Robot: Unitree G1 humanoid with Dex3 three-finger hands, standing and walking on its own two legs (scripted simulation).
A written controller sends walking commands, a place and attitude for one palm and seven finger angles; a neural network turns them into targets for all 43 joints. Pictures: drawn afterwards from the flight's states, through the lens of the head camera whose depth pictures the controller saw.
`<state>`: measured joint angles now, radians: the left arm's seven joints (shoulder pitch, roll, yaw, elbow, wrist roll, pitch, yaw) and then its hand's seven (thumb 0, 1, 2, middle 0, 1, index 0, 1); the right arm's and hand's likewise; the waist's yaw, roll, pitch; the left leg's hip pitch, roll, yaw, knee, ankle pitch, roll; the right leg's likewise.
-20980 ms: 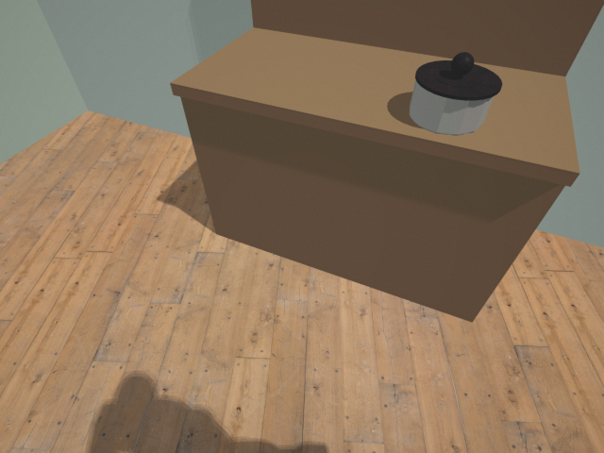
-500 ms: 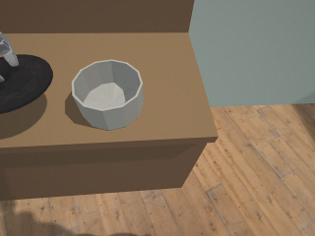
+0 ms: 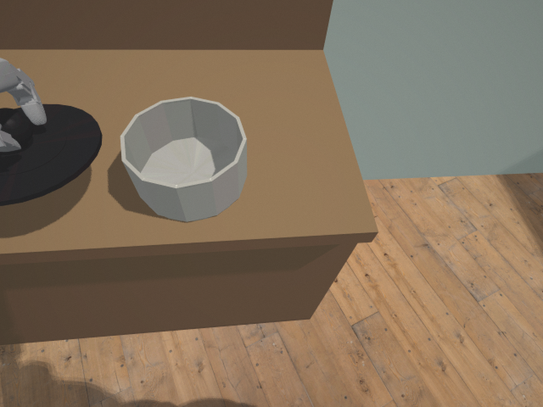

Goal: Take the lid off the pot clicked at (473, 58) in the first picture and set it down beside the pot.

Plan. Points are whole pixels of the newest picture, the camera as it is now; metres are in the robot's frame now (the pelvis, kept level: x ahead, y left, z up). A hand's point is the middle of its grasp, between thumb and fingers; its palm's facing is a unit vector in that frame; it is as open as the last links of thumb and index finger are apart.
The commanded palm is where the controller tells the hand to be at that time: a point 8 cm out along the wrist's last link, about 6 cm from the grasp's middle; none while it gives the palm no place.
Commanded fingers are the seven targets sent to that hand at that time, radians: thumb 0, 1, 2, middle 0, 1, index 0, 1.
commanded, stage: lower the lid onto the table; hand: left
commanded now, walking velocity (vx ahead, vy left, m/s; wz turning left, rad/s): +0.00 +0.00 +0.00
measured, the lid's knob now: (9, 127) +0.49 +0.34 +0.12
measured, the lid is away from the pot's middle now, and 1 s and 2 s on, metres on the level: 0.23 0.24 0.23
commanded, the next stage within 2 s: open the fingers wide in 1.28 s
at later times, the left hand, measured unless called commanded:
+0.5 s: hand (13, 149) +0.46 +0.34 +0.10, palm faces -0.49 -0.14 -0.86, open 7.9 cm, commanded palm +0.51 +0.35 +0.18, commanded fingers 0.00 0.59 1.04 -0.77 -1.03 -0.81 -1.05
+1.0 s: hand (22, 160) +0.47 +0.34 +0.08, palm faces -0.52 -0.13 -0.85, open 7.9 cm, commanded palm +0.53 +0.34 +0.14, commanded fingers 0.00 0.59 1.04 -0.77 -1.03 -0.81 -1.05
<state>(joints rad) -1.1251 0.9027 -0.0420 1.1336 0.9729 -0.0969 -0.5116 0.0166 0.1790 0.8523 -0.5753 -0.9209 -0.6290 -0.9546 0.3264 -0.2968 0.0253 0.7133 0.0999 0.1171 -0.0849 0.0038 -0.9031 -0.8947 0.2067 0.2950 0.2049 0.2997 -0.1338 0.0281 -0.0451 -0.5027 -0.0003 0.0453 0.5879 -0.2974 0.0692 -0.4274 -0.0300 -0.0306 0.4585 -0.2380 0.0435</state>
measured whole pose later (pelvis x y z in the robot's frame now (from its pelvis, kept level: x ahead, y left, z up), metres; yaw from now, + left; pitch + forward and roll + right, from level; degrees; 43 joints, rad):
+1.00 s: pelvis +0.00 +0.01 -0.01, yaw -2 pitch +16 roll -4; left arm -1.07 0.93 -0.02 1.19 1.00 -0.17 -0.46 0.02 0.18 0.85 -0.57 -0.92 -0.63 -0.95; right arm 0.36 -0.29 0.04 0.72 0.10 0.13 -0.11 0.00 -0.90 -0.89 0.21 0.30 0.21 0.30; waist -0.16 0.02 -0.07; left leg -0.65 0.02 0.05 0.73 -0.36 0.08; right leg -0.57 -0.01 -0.02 0.57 -0.28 0.04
